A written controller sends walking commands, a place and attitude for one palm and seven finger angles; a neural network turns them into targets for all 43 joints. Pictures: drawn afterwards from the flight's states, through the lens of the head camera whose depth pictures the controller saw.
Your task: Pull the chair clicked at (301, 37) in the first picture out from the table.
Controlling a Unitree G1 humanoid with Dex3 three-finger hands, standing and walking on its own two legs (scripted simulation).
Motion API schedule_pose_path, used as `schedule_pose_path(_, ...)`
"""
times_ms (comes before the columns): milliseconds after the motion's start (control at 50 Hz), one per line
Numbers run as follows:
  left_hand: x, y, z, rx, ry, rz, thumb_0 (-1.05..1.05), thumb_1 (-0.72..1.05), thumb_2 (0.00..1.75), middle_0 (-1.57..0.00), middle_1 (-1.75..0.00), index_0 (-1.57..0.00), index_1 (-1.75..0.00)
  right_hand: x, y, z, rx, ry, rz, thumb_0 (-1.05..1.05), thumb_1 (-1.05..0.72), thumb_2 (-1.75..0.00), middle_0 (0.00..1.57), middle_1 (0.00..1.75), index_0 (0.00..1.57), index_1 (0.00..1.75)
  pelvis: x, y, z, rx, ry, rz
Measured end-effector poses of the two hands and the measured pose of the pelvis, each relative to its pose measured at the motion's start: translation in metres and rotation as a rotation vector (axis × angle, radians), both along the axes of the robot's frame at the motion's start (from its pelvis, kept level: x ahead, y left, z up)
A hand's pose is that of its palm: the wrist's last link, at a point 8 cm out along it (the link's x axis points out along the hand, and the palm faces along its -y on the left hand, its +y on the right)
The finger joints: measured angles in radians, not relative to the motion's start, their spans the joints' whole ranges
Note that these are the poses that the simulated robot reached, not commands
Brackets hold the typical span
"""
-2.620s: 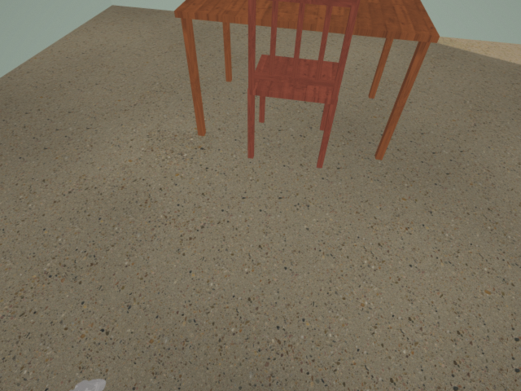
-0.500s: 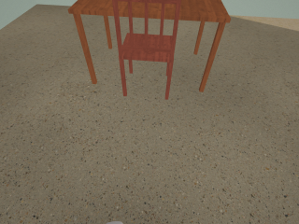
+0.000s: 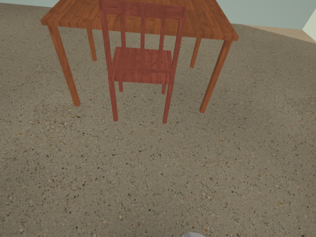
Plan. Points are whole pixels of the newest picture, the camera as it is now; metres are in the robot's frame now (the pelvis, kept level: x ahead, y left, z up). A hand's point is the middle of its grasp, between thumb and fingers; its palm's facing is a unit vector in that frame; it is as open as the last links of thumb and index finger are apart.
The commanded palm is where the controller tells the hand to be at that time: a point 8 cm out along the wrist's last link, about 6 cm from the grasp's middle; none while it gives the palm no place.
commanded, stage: walk to a spot facing it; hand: left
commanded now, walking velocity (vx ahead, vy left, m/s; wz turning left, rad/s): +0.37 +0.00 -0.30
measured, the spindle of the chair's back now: (142, 44) +1.10 +0.18 -0.08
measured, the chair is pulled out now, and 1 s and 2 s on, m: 0.00 0.00 0.00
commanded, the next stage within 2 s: turn to face it in 0.56 s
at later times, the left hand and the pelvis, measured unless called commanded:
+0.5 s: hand (135, 173) +0.36 +0.10 -0.18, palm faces -0.19 -0.97 -0.14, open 7.3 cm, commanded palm none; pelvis +0.22 -0.05 -0.01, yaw -10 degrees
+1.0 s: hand (128, 164) +0.40 +0.13 -0.20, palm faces -0.03 -0.99 -0.13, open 7.3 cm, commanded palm none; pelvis +0.39 -0.03 -0.01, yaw -6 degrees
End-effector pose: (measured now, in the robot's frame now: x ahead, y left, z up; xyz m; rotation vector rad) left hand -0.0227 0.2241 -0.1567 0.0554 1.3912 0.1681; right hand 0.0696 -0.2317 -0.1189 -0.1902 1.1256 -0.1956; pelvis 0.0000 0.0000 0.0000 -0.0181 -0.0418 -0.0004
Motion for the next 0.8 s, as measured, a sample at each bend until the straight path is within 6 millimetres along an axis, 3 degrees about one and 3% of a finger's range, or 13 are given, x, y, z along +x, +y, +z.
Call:
schedule_pose_path(100,0.094,0.015,0.014,0.014,-0.132,-0.038,0.0,0.92,0.9,-0.2,-0.3,-0.2,-0.3,-0.02,-0.002,0.005,-0.014,0.127,-0.055,-0.02,-0.96,-0.89,0.2,0.29,0.2,0.3,0.038,0.009,0.009,0.009,0.009,-0.02)
schedule_pose_path(220,0.175,0.009,0.021,0.002,-0.155,-0.106,0.0,0.92,0.9,-0.2,-0.3,-0.2,-0.3,-0.041,0.017,0.001,0.038,0.268,-0.151,-0.01,-0.93,-0.9,0.2,0.29,0.2,0.3,0.087,0.008,0.013,0.011,0.016,-0.054)
schedule_pose_path(380,0.289,-0.031,0.016,-0.015,-0.143,-0.262,0.01,0.92,0.9,-0.2,-0.3,-0.2,-0.3,-0.053,0.045,-0.005,0.146,0.449,-0.296,0.0,-0.92,-0.9,0.2,0.29,0.2,0.3,0.158,-0.012,0.004,0.011,0.028,-0.123)
schedule_pose_path(480,0.369,-0.068,0.007,-0.011,-0.231,-0.324,0.01,0.91,0.9,-0.2,-0.3,-0.2,-0.3,-0.038,0.041,-0.016,0.207,0.562,-0.363,0.0,-0.91,-0.89,0.21,0.29,0.2,0.3,0.21,-0.04,-0.013,0.013,0.032,-0.16)
schedule_pose_path(540,0.391,-0.078,0.007,-0.001,-0.259,-0.301,0.0,0.91,0.9,-0.2,-0.3,-0.2,-0.3,0.0,0.02,-0.021,0.202,0.536,-0.366,0.0,-0.91,-0.89,0.21,0.29,0.21,0.3,0.233,-0.053,-0.013,0.013,0.014,-0.175)
schedule_pose_path(700,0.405,-0.062,0.025,0.073,-0.16,-0.28,-0.01,0.94,0.89,-0.21,-0.3,-0.2,-0.3,0.182,-0.048,-0.018,0.102,0.178,-0.279,0.0,-0.92,-0.9,0.2,0.29,0.2,0.3,0.291,-0.062,0.005,0.0,0.022,-0.191)
schedule_pose_path(800,0.407,-0.058,0.019,0.044,-0.094,-0.236,0.0,0.93,0.9,-0.2,-0.3,-0.2,-0.3,0.266,-0.065,-0.009,0.049,0.078,-0.206,0.01,-0.94,-0.9,0.2,0.29,0.2,0.3,0.328,-0.055,0.006,-0.013,0.021,-0.168)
